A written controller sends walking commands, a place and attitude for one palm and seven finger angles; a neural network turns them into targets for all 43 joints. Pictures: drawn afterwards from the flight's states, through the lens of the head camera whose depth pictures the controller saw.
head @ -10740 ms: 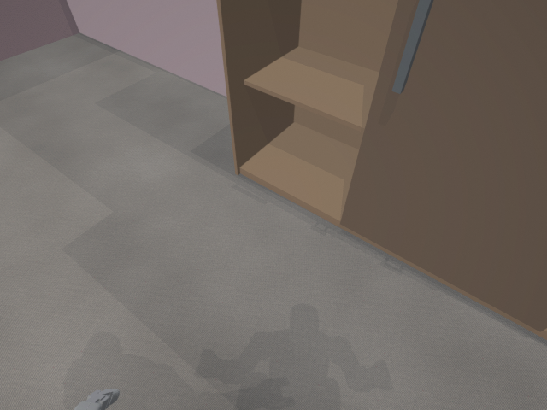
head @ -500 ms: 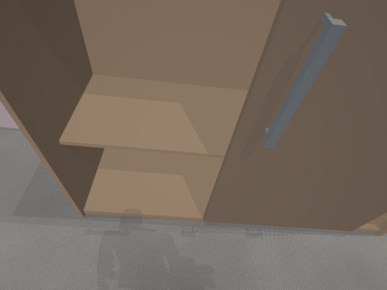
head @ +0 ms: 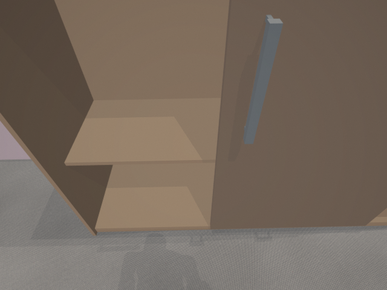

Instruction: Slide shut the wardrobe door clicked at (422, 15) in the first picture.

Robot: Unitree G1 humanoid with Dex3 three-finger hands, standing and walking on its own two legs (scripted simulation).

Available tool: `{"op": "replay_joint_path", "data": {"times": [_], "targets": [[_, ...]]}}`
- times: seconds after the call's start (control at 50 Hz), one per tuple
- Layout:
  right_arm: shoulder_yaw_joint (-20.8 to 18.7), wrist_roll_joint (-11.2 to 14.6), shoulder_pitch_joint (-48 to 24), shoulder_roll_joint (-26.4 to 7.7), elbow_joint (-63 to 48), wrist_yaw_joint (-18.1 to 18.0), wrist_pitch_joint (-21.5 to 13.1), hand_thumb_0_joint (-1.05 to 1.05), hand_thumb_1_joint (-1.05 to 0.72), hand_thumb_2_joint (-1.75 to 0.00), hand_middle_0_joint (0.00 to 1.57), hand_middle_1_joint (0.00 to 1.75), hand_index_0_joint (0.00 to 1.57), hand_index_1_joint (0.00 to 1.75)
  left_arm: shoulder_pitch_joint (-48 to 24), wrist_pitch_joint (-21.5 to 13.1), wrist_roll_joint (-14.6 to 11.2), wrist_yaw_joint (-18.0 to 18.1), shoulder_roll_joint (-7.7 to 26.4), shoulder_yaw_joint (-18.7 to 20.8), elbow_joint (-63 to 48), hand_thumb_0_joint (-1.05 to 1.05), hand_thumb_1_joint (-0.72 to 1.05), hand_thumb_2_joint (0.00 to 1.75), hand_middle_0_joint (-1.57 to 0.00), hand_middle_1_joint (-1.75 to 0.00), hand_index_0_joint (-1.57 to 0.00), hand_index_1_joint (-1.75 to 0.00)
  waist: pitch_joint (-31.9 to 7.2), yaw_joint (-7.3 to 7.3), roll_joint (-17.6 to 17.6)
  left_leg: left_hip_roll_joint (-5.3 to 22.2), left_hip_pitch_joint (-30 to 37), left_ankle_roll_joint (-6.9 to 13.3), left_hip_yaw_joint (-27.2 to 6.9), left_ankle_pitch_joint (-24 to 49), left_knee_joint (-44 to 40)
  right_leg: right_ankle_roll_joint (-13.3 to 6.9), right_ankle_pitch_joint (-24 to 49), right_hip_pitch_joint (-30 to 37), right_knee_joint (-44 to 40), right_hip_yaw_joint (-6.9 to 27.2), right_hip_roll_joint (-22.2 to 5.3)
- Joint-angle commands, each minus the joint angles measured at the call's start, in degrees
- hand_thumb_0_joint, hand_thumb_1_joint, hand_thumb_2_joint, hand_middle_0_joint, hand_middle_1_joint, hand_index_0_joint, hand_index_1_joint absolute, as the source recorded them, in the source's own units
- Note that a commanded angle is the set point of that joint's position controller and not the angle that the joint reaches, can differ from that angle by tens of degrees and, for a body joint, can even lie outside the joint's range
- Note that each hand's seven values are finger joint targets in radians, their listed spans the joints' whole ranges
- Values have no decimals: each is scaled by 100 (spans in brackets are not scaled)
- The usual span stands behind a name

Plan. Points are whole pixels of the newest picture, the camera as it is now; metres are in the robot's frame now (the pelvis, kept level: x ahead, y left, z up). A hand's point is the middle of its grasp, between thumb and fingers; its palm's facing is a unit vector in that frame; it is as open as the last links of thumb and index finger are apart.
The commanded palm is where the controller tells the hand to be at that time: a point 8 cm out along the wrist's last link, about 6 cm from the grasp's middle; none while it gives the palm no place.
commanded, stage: come to a stop and stand still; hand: right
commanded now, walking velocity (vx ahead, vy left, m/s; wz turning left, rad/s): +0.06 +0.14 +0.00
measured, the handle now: (256, 88) +0.54 -0.13 +0.15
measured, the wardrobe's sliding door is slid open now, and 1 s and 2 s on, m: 0.62 0.62 0.62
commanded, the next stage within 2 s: look again from close up in 0.64 s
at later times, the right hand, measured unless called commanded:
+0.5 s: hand out of the picture +0.07 -0.16 -0.18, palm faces +0.03 +0.97 -0.24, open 7.3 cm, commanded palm none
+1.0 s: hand out of the picture +0.02 -0.18 -0.18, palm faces +0.01 +0.98 -0.19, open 7.4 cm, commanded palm none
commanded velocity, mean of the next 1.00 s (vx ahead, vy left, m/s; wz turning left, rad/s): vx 0.00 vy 0.01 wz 0.00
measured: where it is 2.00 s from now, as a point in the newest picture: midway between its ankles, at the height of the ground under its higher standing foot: outside the picture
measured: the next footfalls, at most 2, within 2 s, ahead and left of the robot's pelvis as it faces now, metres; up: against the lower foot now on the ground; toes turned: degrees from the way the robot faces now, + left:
left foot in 0.20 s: +0.06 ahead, +0.11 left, +0.00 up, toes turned +2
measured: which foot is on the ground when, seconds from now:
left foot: up 0.00-0.18, down 0.20-1.00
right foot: down 0.00-1.00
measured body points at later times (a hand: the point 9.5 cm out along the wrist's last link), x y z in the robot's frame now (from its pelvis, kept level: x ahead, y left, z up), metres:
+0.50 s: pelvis +0.04 +0.01 -0.01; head +0.04 +0.04 +0.44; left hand +0.04 +0.23 -0.18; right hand +0.06 -0.21 -0.16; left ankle +0.02 +0.10 -0.74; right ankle -0.02 -0.11 -0.74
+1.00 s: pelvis +0.03 -0.01 -0.01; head +0.03 +0.00 +0.44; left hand +0.00 +0.20 -0.17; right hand +0.02 -0.23 -0.16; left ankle +0.02 +0.10 -0.74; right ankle -0.02 -0.11 -0.74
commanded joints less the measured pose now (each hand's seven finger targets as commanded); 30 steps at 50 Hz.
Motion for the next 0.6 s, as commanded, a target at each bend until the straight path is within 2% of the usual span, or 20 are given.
{"op": "replay_joint_path", "data": {"times": [0.0,0.04,0.06,0.1,0.12,0.14,0.16,0.18,0.2,0.22,0.24,0.26,0.3,0.32,0.34,0.36,0.4,0.46,0.5,0.58], "targets": [[17,-4,-40,-91,-283,78,-200,0,-90,-90,20,30,20,30,84,-118,-36,138,791,71,-151,0,90,90,-20,-30,-20,-30,924,35,-1046,103,-760,-86,-92,-8,802,-696,-646,-494,-1475,1162,-1205],[56,39,-191,-74,-309,79,-235,0,-90,-90,20,30,20,30,286,-138,-42,163,762,61,-55,0,90,90,-20,-30,-20,-30,781,137,-937,133,-649,-136,-40,-77,340,-749,509,-180,-1186,1016,-1225],[81,60,-299,-25,-342,65,-247,0,-90,-90,20,30,20,30,388,-144,-21,177,756,68,2,0,90,90,-20,-30,-20,-30,692,209,-988,130,-473,-139,-25,-252,13,-791,1082,-99,-1024,1042,-1293],[100,98,-161,35,-310,29,-282,0,-90,-90,20,30,20,30,480,-141,-20,198,737,70,99,0,90,90,-20,-30,-20,-30,388,175,-1047,65,14,-121,42,-140,-794,-795,2139,120,-557,952,-1263],[92,105,46,35,-208,12,-311,0,-90,-90,20,30,20,30,503,-133,-46,205,717,79,151,0,90,90,-20,-30,-20,-30,252,86,-967,45,467,-116,93,438,-1389,-671,2306,67,-254,813,-1142],[80,106,275,-87,-114,-9,-355,0,-90,-90,20,30,20,30,533,-131,-89,198,663,81,182,0,90,90,-20,-30,-20,-30,112,10,-563,106,1055,-90,-55,1282,-2009,-460,2175,-162,115,696,-934],[64,102,479,-215,-1,-54,-410,0,-90,-90,20,30,20,30,620,-163,-132,182,465,50,180,0,90,90,-20,-30,-20,-30,-147,19,-123,534,1764,27,-597,2245,-1991,-189,1511,-620,386,391,-654],[66,109,481,-361,78,-89,-440,0,-90,-90,20,30,20,30,592,-166,-164,165,258,-11,161,0,90,90,-20,-30,-20,-30,-69,63,311,1000,1902,215,-933,2938,-1931,-11,383,-953,320,137,-361],[122,17,860,-493,241,-348,-435,0,-90,-90,20,30,20,30,-353,-279,-146,118,509,35,-227,0,90,90,-20,-30,-20,-30,257,-192,131,978,1379,129,-1037,5436,-1456,126,261,-837,1129,-134,-182],[116,62,471,-621,-56,-285,-521,0,-90,-90,20,30,20,30,329,-169,-144,73,278,-4,-256,0,90,90,-20,-30,-20,-30,-497,201,564,1104,1404,390,-1037,2752,-1789,10,-974,-832,1210,3,-214],[102,57,176,-526,-111,-241,-529,0,-90,-90,20,30,20,30,226,-87,-46,42,298,0,-215,0,90,90,-20,-30,-20,-30,-161,145,483,947,1032,489,-1043,1725,-1956,-72,-955,-814,1285,-116,-191],[132,44,78,-415,-189,-229,-547,0,-90,-90,20,30,20,30,313,-84,-51,12,202,-49,-206,0,90,90,-20,-30,-20,-30,-37,240,466,1007,798,587,-1129,1395,-2113,-52,-895,-822,1272,-78,-177],[173,72,-17,-257,-240,-225,-598,0,-90,-90,20,30,20,30,655,-146,-49,22,117,-96,-57,0,90,90,-20,-30,-20,-30,49,386,61,855,706,594,-944,2233,-1789,-72,-75,-511,711,38,-266],[199,99,-19,-201,-227,-217,-605,0,-90,-90,20,30,20,30,769,-183,-56,33,193,-105,2,0,90,90,-20,-30,-20,-30,21,367,-274,659,820,488,-730,2578,-1505,-114,580,-447,504,192,-397],[183,96,15,-215,-233,-205,-606,0,-90,-90,20,30,20,30,890,-216,-57,40,299,-95,44,0,90,90,-20,-30,-20,-30,-247,327,-277,513,1081,399,-480,2895,-1261,-174,1274,-447,585,262,-549],[191,112,111,-179,-216,-203,-609,0,-90,-90,20,30,20,30,754,-221,-63,72,384,-83,44,0,90,90,-20,-30,-20,-30,-254,256,-427,510,1159,363,-493,3306,-1169,-148,1662,-402,706,222,-560],[169,121,177,-271,-159,-205,-609,0,-90,-90,20,30,20,30,641,-198,-90,119,383,-89,8,0,90,90,-20,-30,-20,-30,-83,239,-281,608,1244,347,-550,3949,-1192,-74,1400,-479,672,129,-504],[178,108,148,-304,-169,-200,-569,0,-90,-90,20,30,20,30,593,-168,-94,132,396,-98,12,0,90,90,-20,-30,-20,-30,214,233,40,630,1210,303,-543,4070,-1270,-56,984,-592,509,118,-457],[183,110,122,-306,-196,-203,-547,0,-90,-90,20,30,20,30,575,-155,-93,135,433,-91,32,0,90,90,-20,-30,-20,-30,276,240,143,616,1167,293,-563,3797,-1357,-51,860,-536,385,141,-458],[169,110,45,-346,-299,-183,-498,0,-90,-90,20,30,20,30,488,-152,-78,131,510,-104,71,0,90,90,-20,-30,-20,-30,330,197,-198,529,1095,287,-543,2856,-1455,-78,922,-462,195,193,-502]]}}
